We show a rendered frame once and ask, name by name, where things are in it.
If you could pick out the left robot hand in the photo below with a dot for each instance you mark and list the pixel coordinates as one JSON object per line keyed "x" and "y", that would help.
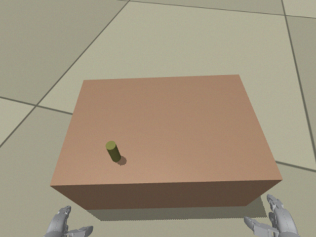
{"x": 59, "y": 223}

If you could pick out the can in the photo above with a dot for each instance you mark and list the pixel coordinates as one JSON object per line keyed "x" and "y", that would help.
{"x": 113, "y": 151}

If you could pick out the right robot hand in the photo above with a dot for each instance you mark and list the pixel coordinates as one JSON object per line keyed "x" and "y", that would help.
{"x": 280, "y": 218}

